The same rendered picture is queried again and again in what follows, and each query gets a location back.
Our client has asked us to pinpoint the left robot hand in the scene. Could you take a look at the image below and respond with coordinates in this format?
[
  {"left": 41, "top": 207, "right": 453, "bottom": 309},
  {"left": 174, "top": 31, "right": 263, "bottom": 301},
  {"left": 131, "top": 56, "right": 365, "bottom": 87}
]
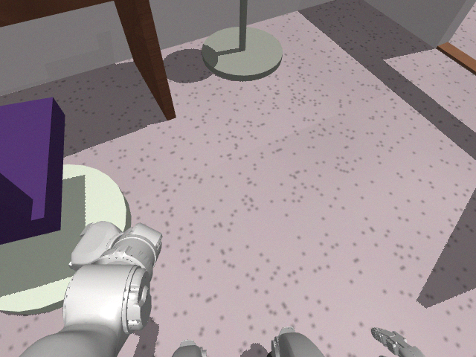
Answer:
[{"left": 68, "top": 221, "right": 122, "bottom": 271}]

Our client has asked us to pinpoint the left robot arm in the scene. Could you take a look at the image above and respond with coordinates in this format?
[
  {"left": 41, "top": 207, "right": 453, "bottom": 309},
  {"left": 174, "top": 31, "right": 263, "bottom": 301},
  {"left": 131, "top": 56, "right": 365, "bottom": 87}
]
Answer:
[{"left": 19, "top": 223, "right": 163, "bottom": 357}]

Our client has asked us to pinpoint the desk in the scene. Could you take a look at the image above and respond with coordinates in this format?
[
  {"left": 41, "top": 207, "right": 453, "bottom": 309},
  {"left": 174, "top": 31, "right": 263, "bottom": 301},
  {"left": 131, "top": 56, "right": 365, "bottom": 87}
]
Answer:
[{"left": 0, "top": 0, "right": 176, "bottom": 120}]

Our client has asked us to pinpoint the office chair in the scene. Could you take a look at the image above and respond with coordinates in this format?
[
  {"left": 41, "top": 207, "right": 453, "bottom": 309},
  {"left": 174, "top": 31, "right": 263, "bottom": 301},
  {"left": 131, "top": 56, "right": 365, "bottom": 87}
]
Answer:
[{"left": 0, "top": 97, "right": 132, "bottom": 315}]

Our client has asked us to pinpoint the coat stand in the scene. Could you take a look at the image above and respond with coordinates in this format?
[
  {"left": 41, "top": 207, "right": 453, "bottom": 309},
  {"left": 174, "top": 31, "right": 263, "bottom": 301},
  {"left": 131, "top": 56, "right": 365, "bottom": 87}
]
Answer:
[{"left": 202, "top": 0, "right": 283, "bottom": 81}]

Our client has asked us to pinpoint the right robot hand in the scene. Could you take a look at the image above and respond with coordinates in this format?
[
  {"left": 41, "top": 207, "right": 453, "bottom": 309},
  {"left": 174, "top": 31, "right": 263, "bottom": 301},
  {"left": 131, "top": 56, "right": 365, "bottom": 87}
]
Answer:
[{"left": 371, "top": 327, "right": 425, "bottom": 357}]

